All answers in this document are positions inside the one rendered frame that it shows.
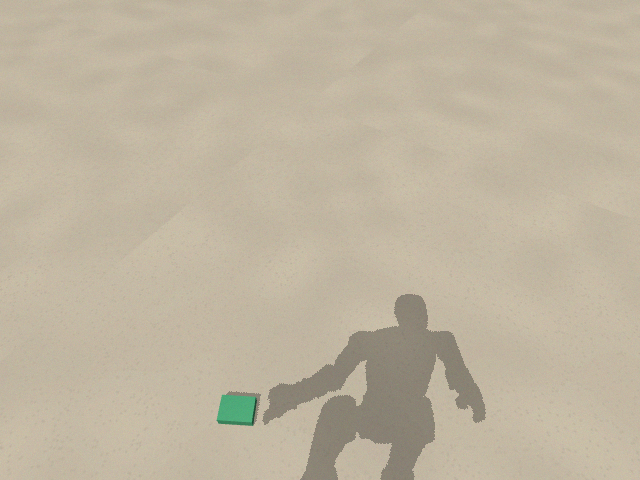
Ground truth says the small box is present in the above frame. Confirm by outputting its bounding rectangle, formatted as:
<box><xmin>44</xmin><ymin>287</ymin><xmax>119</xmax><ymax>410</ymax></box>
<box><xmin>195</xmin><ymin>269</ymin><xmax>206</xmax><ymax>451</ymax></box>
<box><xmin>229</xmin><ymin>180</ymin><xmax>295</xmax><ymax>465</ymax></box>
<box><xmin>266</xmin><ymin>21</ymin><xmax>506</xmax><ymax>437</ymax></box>
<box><xmin>217</xmin><ymin>395</ymin><xmax>257</xmax><ymax>426</ymax></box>

